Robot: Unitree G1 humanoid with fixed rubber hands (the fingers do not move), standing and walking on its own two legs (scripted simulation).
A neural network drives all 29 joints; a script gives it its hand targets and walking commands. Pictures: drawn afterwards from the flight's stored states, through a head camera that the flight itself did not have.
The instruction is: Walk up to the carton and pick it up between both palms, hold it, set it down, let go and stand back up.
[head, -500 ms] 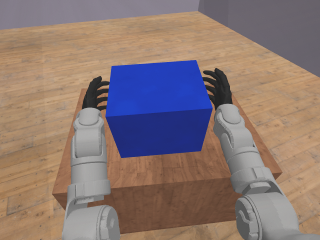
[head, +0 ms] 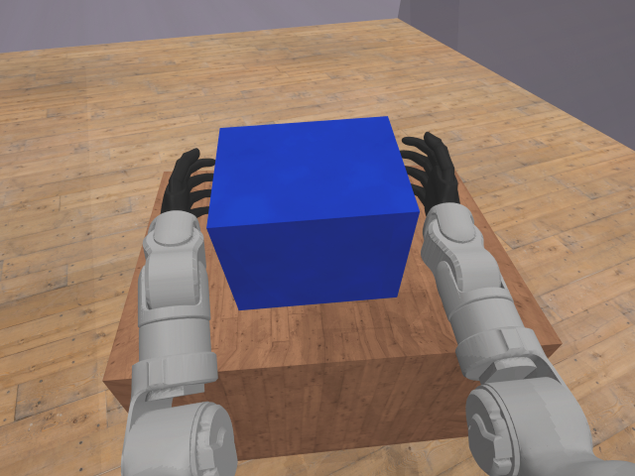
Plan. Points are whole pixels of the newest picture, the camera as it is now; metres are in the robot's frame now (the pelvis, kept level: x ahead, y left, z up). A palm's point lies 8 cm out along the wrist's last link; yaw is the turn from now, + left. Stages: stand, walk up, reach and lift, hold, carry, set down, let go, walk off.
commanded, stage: hold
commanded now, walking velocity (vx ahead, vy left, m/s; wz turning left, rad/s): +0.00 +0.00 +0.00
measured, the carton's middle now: (311, 215) +0.41 +0.02 +0.12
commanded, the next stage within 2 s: none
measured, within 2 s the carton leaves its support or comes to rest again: neither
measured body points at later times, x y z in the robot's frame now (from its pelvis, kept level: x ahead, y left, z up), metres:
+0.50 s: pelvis -0.01 +0.00 +0.00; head -0.04 +0.03 +0.45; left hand +0.38 +0.18 +0.17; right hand +0.39 -0.14 +0.18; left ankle +0.04 +0.12 -0.75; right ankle +0.01 -0.11 -0.75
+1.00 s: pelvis +0.00 +0.00 +0.00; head -0.03 +0.04 +0.45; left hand +0.38 +0.18 +0.17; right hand +0.39 -0.14 +0.18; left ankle +0.04 +0.12 -0.75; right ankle +0.01 -0.11 -0.75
